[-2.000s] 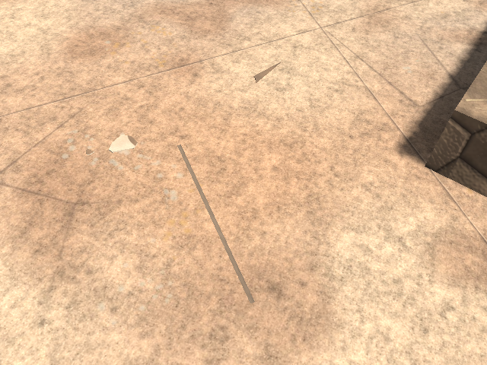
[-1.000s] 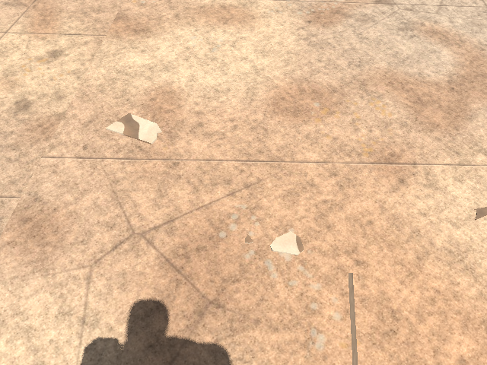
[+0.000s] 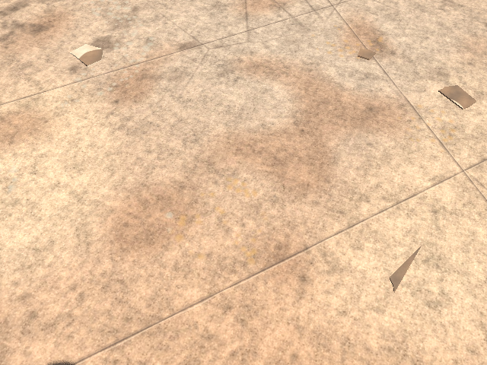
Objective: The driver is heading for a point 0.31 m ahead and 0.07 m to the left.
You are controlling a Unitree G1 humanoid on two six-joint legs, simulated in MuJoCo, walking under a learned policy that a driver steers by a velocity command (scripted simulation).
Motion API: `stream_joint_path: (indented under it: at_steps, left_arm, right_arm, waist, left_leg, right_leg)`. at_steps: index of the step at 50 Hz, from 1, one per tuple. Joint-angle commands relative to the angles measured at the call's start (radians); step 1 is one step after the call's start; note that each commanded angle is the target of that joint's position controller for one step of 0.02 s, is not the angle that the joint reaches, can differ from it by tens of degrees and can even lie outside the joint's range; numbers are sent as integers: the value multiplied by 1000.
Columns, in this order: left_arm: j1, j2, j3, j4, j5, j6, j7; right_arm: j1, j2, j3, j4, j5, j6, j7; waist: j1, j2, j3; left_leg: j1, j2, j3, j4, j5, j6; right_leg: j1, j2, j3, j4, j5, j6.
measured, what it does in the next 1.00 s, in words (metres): walks ahead: right foot, then left foot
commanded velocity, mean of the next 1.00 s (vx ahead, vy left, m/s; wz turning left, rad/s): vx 0.07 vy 0.00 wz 0.16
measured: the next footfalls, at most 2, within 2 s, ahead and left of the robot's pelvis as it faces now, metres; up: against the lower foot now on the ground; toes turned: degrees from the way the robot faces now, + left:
right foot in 0.12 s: +0.22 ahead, -0.13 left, +0.00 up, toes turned +4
left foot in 0.48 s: +0.14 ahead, +0.11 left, +0.00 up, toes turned +12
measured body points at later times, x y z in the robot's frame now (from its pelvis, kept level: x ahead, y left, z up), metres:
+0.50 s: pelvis +0.10 -0.01 -0.02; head +0.11 +0.01 +0.43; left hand +0.18 +0.28 -0.14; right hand +0.28 -0.26 -0.11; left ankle +0.10 +0.10 -0.75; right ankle +0.18 -0.13 -0.74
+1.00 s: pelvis +0.10 -0.01 -0.01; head +0.11 -0.01 +0.44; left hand +0.12 +0.26 -0.14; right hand +0.28 -0.24 -0.14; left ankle +0.10 +0.10 -0.75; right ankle +0.13 -0.14 -0.75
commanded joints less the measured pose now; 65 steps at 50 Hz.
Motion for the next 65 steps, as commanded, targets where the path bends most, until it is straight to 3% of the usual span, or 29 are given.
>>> stream_joint_path:
  at_steps: [1, 3, 5, 6, 7, 8, 9, 11, 13, 15, 18, 21, 23, 24, 25, 26, 27, 30, 33, 35, 37, 38, 39, 40, 41, 42, 46, 54, 65]
  left_arm:
    - [-32, 41, 8, -62, 0, -20, -8]
    - [-36, 68, 20, -66, 4, -25, -9]
    - [37, 106, 40, -40, 15, -29, -1]
    - [90, 167, 55, -41, 26, -29, 13]
    - [141, 222, 66, -52, 48, -11, 28]
    - [169, 173, 58, -49, 30, 12, 26]
    - [143, 140, 49, -47, 13, 26, 22]
    - [25, 94, 34, -48, 0, 33, 22]
    - [-61, 101, 38, -41, 17, 32, 21]
    - [-84, 95, 41, -26, 24, 27, 25]
    - [-89, 102, 44, 4, 13, 27, 30]
    - [-74, 125, 48, 35, -2, 39, 28]
    - [-74, 107, 39, 58, -21, 45, 24]
    - [-28, 68, 26, 83, -19, 44, 20]
    - [30, 4, 5, 76, 21, 41, 9]
    - [-35, 57, 23, 65, 11, 47, 22]
    - [-54, 112, 40, 71, -1, 57, 31]
    - [21, 96, 53, 131, 6, 76, 45]
    - [29, 43, 36, 153, -5, 67, 40]
    - [19, 41, 31, 160, -11, 61, 39]
    - [60, 41, 26, 186, -6, 57, 34]
    - [65, 74, 29, 192, 7, 57, 33]
    - [68, 140, 40, 196, 9, 59, 36]
    - [51, 149, 48, 220, -4, 61, 31]
    - [40, 94, 36, 219, -4, 57, 25]
    - [35, 76, 30, 231, 5, 52, 27]
    - [45, 70, 23, 271, 4, 35, 36]
    - [51, 63, 12, 323, 3, 39, 47]
    - [67, 42, 0, 374, 1, 42, 47]
  right_arm:
    - [-35, -182, -40, -48, 14, 2, -9]
    - [-36, -190, -42, -40, 23, 14, -15]
    - [-59, -174, -37, -46, 25, 19, -20]
    - [-47, -135, -25, -62, 8, 13, -20]
    - [55, -56, 1, -68, -9, 7, -19]
    - [112, -88, -1, -55, 10, 18, -22]
    - [85, -164, -27, -50, 24, 38, -26]
    - [18, -157, -39, -59, 19, 84, -47]
    - [28, -130, -40, -68, 11, 126, -62]
    - [22, -105, -39, -83, 4, 135, -63]
    - [-41, -72, -22, -112, -8, 127, -47]
    - [-52, -90, -22, -118, -8, 124, -29]
    - [-18, -97, -25, -100, -16, 122, -19]
    - [-26, -127, -30, -111, -26, 122, -21]
    - [-57, -212, -39, -141, -31, 125, -35]
    - [-110, -199, -32, -156, -51, 114, -29]
    - [-157, -171, -24, -162, -59, 95, -23]
    - [-221, -121, -10, -136, -29, 62, -25]
    - [-227, -97, -5, -110, -21, 64, -28]
    - [-216, -99, -7, -89, -16, 71, -30]
    - [-222, -91, -4, -66, -2, 77, -31]
    - [-195, -83, -2, -53, -3, 72, -28]
    - [-169, -78, -1, -50, -20, 64, -20]
    - [-164, -74, -4, -41, -23, 62, -17]
    - [-216, -95, -6, -31, -26, 65, -20]
    - [-241, -88, -9, -31, -21, 70, -25]
    - [-235, -71, -10, 7, -19, 87, -38]
    - [-214, -69, -14, 94, -15, 81, -42]
    - [-171, -68, -7, 185, -11, 77, -52]
  waist:
    - [36, 141, -74]
    - [56, 148, -82]
    - [108, 131, -112]
    - [122, 66, -182]
    - [109, -143, -306]
    - [128, -220, -418]
    - [131, -134, -352]
    - [93, -85, -196]
    - [49, -117, -123]
    - [41, -114, -113]
    - [58, -95, -136]
    - [59, -87, -149]
    - [28, -58, -131]
    - [34, 4, -104]
    - [108, 268, -126]
    - [61, 331, -75]
    - [61, 267, -34]
    - [94, 211, -50]
    - [90, 178, -93]
    - [74, 175, -115]
    - [104, 156, -114]
    - [93, 124, -119]
    - [52, 30, -112]
    - [35, -57, -96]
    - [72, -21, -69]
    - [73, -16, -60]
    - [79, -1, -35]
    - [87, 44, -14]
    - [84, 44, -9]
  left_leg:
    - [-29, 206, -128, -16, 582, 149]
    - [-8, 215, -174, 42, 513, 123]
    - [-47, 171, -183, 153, 435, 73]
    - [-127, 109, -158, 285, 276, 27]
    - [-372, 14, -97, 560, -230, -41]
    - [-440, 0, -103, 765, -554, -72]
    - [-482, 33, -117, 869, -513, -88]
    - [-523, 80, -89, 895, -392, -115]
    - [-410, 92, -60, 868, -293, -133]
    - [-340, 93, -40, 793, -240, -127]
    - [-247, 100, -35, 590, -174, -97]
    - [-162, 82, -11, 422, -121, -66]
    - [-30, 51, 14, 222, 2, -23]
    - [20, 92, -59, 113, 85, 10]
    - [65, 308, -320, 47, 271, 86]
    - [-133, 402, -409, -32, 151, 230]
    - [-179, 355, -369, -49, 77, 238]
    - [-124, 270, -244, 2, 203, 165]
    - [-63, 233, -184, 64, 366, 157]
    - [-18, 240, -205, 86, 392, 169]
    - [-36, 215, -199, 104, 320, 134]
    - [-66, 191, -198, 101, 233, 91]
    - [-105, 140, -159, 116, 139, 56]
    - [-74, 84, -96, 97, 59, 21]
    - [-46, 72, -80, 120, 29, 1]
    - [-42, 73, -74, 126, 28, -1]
    - [-53, 74, -75, 116, 60, 2]
    - [-72, 68, -62, 100, 43, -16]
    - [-73, 68, -54, 97, 48, -19]
  right_leg:
    - [167, 59, -32, -144, 138, 6]
    - [220, 70, -10, -228, 150, -16]
    - [389, 63, -17, -342, 275, -56]
    - [552, -50, 60, -317, 566, -100]
    - [831, -307, 259, -234, 923, -243]
    - [848, -399, 374, -254, 857, -338]
    - [756, -351, 334, -306, 637, -321]
    - [569, -266, 217, -393, 311, -268]
    - [362, -219, 115, -474, 167, -253]
    - [297, -202, 47, -497, 151, -260]
    - [307, -206, 6, -485, 195, -271]
    - [338, -223, 18, -451, 156, -266]
    - [281, -184, -6, -392, 22, -202]
    - [231, -134, -43, -329, -88, -123]
    - [151, -21, -156, -112, -294, -14]
    - [155, 30, -102, -19, -433, 15]
    - [171, 18, -59, 84, -408, 19]
    - [162, 6, -23, 153, -315, 41]
    - [237, 8, -39, 10, -277, 58]
    - [284, 18, -52, -121, -231, 60]
    - [401, 25, -61, -363, 0, 40]
    - [471, -6, -20, -386, 122, 22]
    - [504, -53, 15, -346, 246, -9]
    - [422, -35, -2, -326, 95, -48]
    - [374, -22, 0, -353, 9, -51]
    - [358, -21, 2, -372, -21, -42]
    - [368, -4, -14, -377, -19, -20]
    - [379, 10, -21, -379, -55, -30]
    - [379, 27, -35, -382, -51, -32]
